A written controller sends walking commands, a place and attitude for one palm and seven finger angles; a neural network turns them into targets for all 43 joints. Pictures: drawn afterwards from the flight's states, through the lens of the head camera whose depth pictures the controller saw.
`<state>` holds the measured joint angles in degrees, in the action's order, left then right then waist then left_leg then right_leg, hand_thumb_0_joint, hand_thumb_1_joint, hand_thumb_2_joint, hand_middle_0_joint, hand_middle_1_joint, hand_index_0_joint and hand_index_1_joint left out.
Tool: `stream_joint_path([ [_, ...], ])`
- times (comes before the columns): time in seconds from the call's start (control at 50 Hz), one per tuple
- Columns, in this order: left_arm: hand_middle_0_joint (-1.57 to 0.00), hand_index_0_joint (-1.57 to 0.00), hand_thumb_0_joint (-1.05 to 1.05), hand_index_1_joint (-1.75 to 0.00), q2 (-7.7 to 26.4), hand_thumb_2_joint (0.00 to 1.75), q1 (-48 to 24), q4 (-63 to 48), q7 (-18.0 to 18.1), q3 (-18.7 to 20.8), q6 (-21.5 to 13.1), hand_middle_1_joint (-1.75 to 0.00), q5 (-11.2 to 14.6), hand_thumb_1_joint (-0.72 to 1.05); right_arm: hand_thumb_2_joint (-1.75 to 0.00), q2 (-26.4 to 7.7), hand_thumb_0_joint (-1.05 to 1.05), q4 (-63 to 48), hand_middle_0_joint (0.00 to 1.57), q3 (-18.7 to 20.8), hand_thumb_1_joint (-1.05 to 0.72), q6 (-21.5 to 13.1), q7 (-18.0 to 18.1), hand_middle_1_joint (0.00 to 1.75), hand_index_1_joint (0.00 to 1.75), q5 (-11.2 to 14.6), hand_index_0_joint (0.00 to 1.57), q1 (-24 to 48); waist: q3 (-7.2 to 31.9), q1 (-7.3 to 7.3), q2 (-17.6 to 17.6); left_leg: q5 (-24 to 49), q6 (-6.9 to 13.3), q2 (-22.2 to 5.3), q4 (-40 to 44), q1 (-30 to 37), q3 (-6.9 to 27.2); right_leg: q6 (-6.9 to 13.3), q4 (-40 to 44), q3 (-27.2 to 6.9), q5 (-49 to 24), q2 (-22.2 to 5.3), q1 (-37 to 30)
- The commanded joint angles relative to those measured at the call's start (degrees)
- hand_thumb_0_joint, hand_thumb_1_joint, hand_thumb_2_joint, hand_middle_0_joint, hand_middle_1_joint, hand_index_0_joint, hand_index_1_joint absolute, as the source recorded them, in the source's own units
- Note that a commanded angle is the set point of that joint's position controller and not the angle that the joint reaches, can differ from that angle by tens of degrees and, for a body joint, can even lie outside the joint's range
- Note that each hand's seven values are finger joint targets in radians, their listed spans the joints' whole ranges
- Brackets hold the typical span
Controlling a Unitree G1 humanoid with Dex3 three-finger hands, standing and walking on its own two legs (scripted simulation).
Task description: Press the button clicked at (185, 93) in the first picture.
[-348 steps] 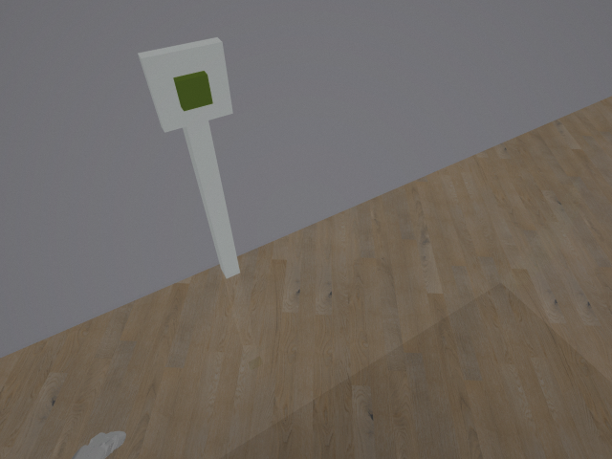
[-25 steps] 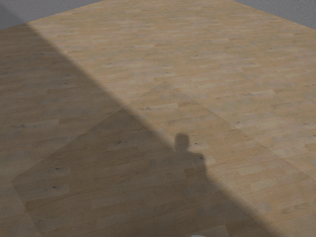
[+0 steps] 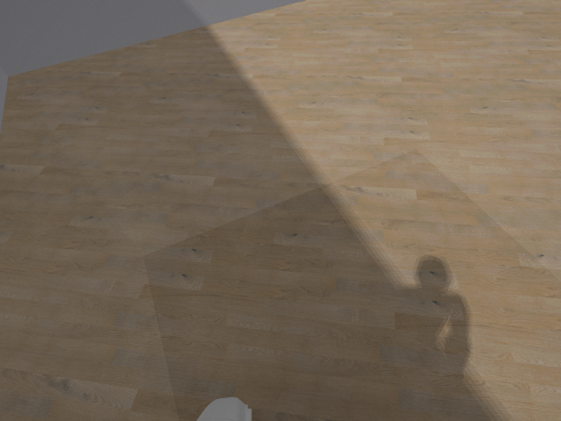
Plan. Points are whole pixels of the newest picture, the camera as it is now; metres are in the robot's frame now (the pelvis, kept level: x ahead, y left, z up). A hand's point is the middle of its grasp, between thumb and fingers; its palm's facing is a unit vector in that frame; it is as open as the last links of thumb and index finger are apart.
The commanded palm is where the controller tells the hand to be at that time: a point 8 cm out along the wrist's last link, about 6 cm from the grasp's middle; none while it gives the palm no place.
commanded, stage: turn to face it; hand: left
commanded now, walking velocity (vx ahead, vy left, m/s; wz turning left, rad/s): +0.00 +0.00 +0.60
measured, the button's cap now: out of the picture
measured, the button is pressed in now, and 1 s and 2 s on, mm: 0 0 0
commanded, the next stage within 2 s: none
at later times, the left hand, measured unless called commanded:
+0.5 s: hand out of the picture +0.05 +0.28 -0.16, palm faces +0.31 -0.92 -0.26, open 7.4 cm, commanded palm none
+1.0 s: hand out of the picture -0.04 +0.20 -0.15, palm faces +0.56 -0.77 -0.29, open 7.4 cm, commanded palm none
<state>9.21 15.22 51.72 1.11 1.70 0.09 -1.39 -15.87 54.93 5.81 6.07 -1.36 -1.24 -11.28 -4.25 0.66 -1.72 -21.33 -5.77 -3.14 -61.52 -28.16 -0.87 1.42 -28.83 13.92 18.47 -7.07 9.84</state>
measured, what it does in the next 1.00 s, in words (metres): steps on the spot, turning left: left foot, then right foot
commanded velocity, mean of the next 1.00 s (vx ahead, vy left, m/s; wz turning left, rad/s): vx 0.00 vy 0.00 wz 0.60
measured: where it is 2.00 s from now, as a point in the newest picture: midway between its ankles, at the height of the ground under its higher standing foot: outside the picture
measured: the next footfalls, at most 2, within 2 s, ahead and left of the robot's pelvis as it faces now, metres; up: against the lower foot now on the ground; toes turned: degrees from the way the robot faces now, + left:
left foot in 0.18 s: +0.02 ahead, +0.15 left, +0.00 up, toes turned +14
right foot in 0.66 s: +0.09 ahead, -0.09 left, +0.00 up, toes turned +21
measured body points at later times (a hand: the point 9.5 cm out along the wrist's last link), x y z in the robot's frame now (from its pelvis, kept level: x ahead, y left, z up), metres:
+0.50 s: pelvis +0.00 +0.04 +0.00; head +0.04 +0.06 +0.45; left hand +0.03 +0.33 -0.14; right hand +0.16 -0.18 -0.14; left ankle -0.02 +0.14 -0.74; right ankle +0.03 -0.12 -0.68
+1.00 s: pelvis +0.02 -0.01 +0.00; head +0.07 -0.01 +0.44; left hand -0.07 +0.24 -0.13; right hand +0.23 -0.19 -0.16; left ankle -0.08 +0.12 -0.67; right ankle +0.05 -0.10 -0.74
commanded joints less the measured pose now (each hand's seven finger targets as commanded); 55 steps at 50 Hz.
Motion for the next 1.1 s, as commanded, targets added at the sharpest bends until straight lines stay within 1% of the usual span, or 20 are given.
stream_joint_path([
  [0.0,-0.2,-0.2,0.0,-0.3,13.4,0.9,3.7,-2.1,1.0,3.5,-0.4,-0.3,-0.3,0.9,-0.9,-1.5,0.0,-7.3,0.2,-0.8,-0.9,-2.8,-0.4,0.3,0.3,0.3,0.2,7.8,4.3,-3.49,13.8,-2.8,1.0,0.1,10.1,-3.5,-3.6,5.3,6.2,-8.9,-33.0,-14.5,-9.6],
  [0.06,-0.2,-0.2,0.0,-0.3,14.5,0.9,4.3,-1.5,0.8,4.0,0.0,-0.3,-0.4,0.9,-0.9,-1.1,0.0,-7.8,0.2,-1.4,-0.9,-3.4,-0.3,0.3,0.3,0.5,0.2,7.9,5.7,-4.23,15.8,-3.4,2.5,1.1,18.4,2.8,-6.0,4.9,3.4,-7.6,-36.5,-15.3,-8.9],
  [0.12,-0.2,-0.2,0.0,-0.3,15.0,0.9,2.4,-1.3,0.4,4.4,0.2,-0.3,0.1,0.9,-0.9,-3.1,0.0,-7.1,0.2,-0.9,-0.9,-4.3,-0.2,0.3,0.3,0.4,0.2,2.9,9.5,-1.15,12.4,6.6,3.9,2.2,33.8,13.8,-6.8,1.3,-6.1,-3.1,-35.3,-13.6,-6.9],
  [0.14,-0.2,-0.2,0.0,-0.3,14.0,0.9,2.0,-2.2,0.2,4.4,0.3,-0.3,0.7,0.9,-0.9,-6.7,0.0,-6.1,0.2,0.1,-0.9,-5.0,0.0,0.3,0.3,0.1,0.2,-1.8,13.0,1.81,4.7,19.2,6.1,-1.8,38.9,26.4,-1.5,-1.6,-16.7,-1.6,-27.7,-11.7,2.3],
  [0.16,-0.2,-0.2,0.0,-0.3,10.2,0.9,-0.1,-5.0,-0.4,3.5,0.3,-0.3,1.1,0.9,-0.9,-13.6,0.0,-5.6,0.2,1.9,-0.9,-5.4,0.5,0.3,0.3,0.1,0.2,-5.8,14.0,4.38,-14.5,45.5,13.8,-17.8,38.4,37.6,19.5,-6.8,-29.8,-1.2,10.9,-2.6,22.1],
  [0.18,-0.2,-0.2,0.0,-0.3,9.9,0.9,-3.9,-6.6,0.0,2.9,1.1,-0.3,0.6,0.9,-0.9,-15.3,0.0,-3.9,0.2,2.1,-0.9,-4.9,0.9,0.3,0.3,0.9,0.2,-8.8,14.3,5.1,-13.3,58.1,18.9,-22.3,37.5,36.0,20.6,-6.9,-36.0,-7.9,21.1,-1.2,25.6],
  [0.2,-0.2,-0.2,0.0,-0.3,10.4,0.9,-4.7,-6.8,0.1,3.1,1.5,-0.3,0.4,0.9,-0.9,-13.7,0.0,-4.1,0.2,1.6,-0.9,-4.8,1.2,0.3,0.3,0.6,0.2,-7.1,11.4,4.12,-8.9,52.2,19.3,-21.0,37.6,31.9,16.1,-6.4,-39.0,-10.1,17.8,-2.2,25.6],
  [0.22,-0.2,-0.2,0.0,-0.3,10.0,0.9,-4.9,-5.7,0.2,3.4,1.8,-0.3,0.4,0.9,-0.9,-11.4,0.0,-4.9,0.2,1.1,-0.9,-5.1,1.7,0.3,0.3,0.4,0.2,-4.0,10.1,3.22,-11.7,45.7,17.5,-17.0,38.7,28.0,15.6,-6.7,-39.9,-11.8,13.7,-2.4,25.4],
  [0.3,-0.2,-0.2,0.0,-0.3,10.5,0.9,-3.2,-3.4,-0.6,3.8,2.0,-0.3,0.4,0.9,-0.9,-8.6,0.0,-7.5,0.2,-0.1,-0.9,-5.4,1.9,0.3,0.3,0.2,0.2,3.6,4.4,-0.24,-7.2,34.2,13.9,-9.9,41.4,18.7,11.2,-7.3,-38.2,-12.7,4.6,-0.5,21.3],
  [0.44,-0.2,-0.2,0.0,-0.3,9.6,0.9,-7.9,-6.3,-0.3,3.5,1.9,-0.3,0.5,0.9,-0.9,-9.2,0.0,-7.1,0.2,0.7,-0.9,-5.1,1.6,0.3,0.3,-0.1,0.2,0.0,5.4,1.41,-7.2,26.0,15.5,-9.2,42.1,19.2,18.1,-7.6,-27.2,-13.6,5.5,2.1,19.5],
  [0.5,-0.2,-0.2,0.0,-0.3,8.8,0.9,-9.4,-7.7,-0.1,3.1,1.3,-0.3,0.8,0.9,-0.9,-9.3,0.0,-7.0,0.2,1.1,-0.9,-5.0,1.6,0.3,0.3,-0.2,0.2,-1.0,7.3,1.76,-8.0,32.4,15.8,-8.4,39.1,20.5,20.5,-7.2,-19.3,-13.4,6.9,4.0,16.5],
  [0.58,-0.2,-0.2,0.0,-0.3,9.3,0.9,-4.4,-7.0,0.2,3.1,0.3,-0.3,1.4,0.9,-0.9,-9.1,0.0,-7.7,0.2,1.4,-0.9,-4.7,1.5,0.3,0.3,0.0,0.2,1.0,9.8,-0.96,-8.1,34.9,13.3,-5.6,33.8,14.9,22.2,-6.3,-2.3,-12.3,-1.2,6.3,3.4],
  [0.6,-0.2,-0.2,0.0,-0.3,10.7,0.9,-1.9,-6.5,0.3,3.5,-0.2,-0.3,1.3,0.9,-0.9,-8.0,0.0,-8.0,0.2,1.3,-0.9,-4.7,1.4,0.3,0.3,0.4,0.2,1.3,10.8,-2.32,-4.9,28.4,10.8,-3.1,30.8,10.7,20.9,-6.0,6.0,-13.1,-7.7,4.5,-3.9],
  [0.62,-0.2,-0.2,0.0,-0.3,15.4,0.9,0.1,-6.3,0.8,4.3,-0.9,-0.3,0.5,0.9,-0.9,-4.5,0.0,-8.5,0.2,0.9,-0.9,-4.8,1.0,0.3,0.3,1.0,0.2,0.2,12.4,-3.17,6.9,12.6,6.6,2.0,22.3,0.2,14.9,-3.0,11.8,-22.7,-10.8,-6.7,-14.5],
  [0.64,-0.2,-0.2,0.0,-0.3,19.6,0.9,0.5,-6.3,1.1,5.0,-1.0,-0.3,0.0,0.9,-0.9,-2.2,0.0,-10.0,0.2,0.4,-0.9,-4.8,1.0,0.3,0.3,0.7,0.2,-0.1,11.6,-3.45,20.0,-13.1,2.7,8.7,9.1,-8.5,4.6,4.1,11.7,-35.8,-21.7,-21.5,-15.0],
  [0.66,-0.2,-0.2,0.0,-0.3,18.6,0.9,0.2,-6.7,1.2,4.6,-0.6,-0.3,0.3,0.9,-0.9,-5.0,0.0,-9.7,0.2,1.1,-0.9,-4.3,1.1,0.3,0.3,0.2,0.2,0.8,10.3,-3.39,13.3,-13.8,3.3,5.2,-1.3,-6.2,6.9,7.5,10.9,-33.1,-22.2,-22.7,-7.2],
  [0.72,-0.2,-0.2,0.0,-0.3,12.4,0.9,-8.7,-8.1,1.1,3.0,-0.5,-0.3,0.6,0.9,-0.9,-4.1,0.0,-6.0,0.2,1.2,-0.9,-2.8,0.1,0.3,0.3,-0.1,0.2,-1.6,3.0,1.32,10.7,-3.1,2.2,2.1,-10.3,-6.0,5.2,4.4,10.8,-20.6,-18.9,-13.0,0.1],
  [0.76,-0.2,-0.2,0.0,-0.3,11.3,0.9,-7.3,-7.4,0.9,2.5,-1.0,-0.3,0.4,0.9,-0.9,-3.2,0.0,-5.2,0.2,0.8,-0.9,-2.6,-0.4,0.3,0.3,0.0,0.2,-1.8,1.9,1.11,11.9,0.4,1.3,1.8,-10.3,-6.1,3.0,3.3,9.7,-14.3,-25.3,-10.7,-0.6],
  [1.02,-0.2,-0.2,0.0,-0.3,15.2,0.9,1.1,-3.4,0.8,4.2,0.1,-0.3,-0.4,0.9,-0.9,-1.5,0.0,-7.7,0.2,-1.2,-0.9,-3.5,-0.6,0.3,0.3,0.6,0.2,6.9,4.7,-3.38,15.3,-2.9,2.7,1.2,17.7,4.1,-5.3,4.5,3.2,-6.8,-33.7,-14.8,-6.5],
  [1.08,-0.2,-0.2,0.0,-0.3,15.7,0.9,0.3,-3.1,0.4,4.5,0.4,-0.3,0.3,0.9,-0.9,-3.9,0.0,-6.8,0.2,-0.7,-0.9,-4.4,-0.3,0.3,0.3,0.3,0.2,1.1,9.0,0.18,10.1,9.0,4.2,2.4,33.5,16.6,-6.1,0.7,-8.0,-2.7,-31.3,-13.4,-3.0],
])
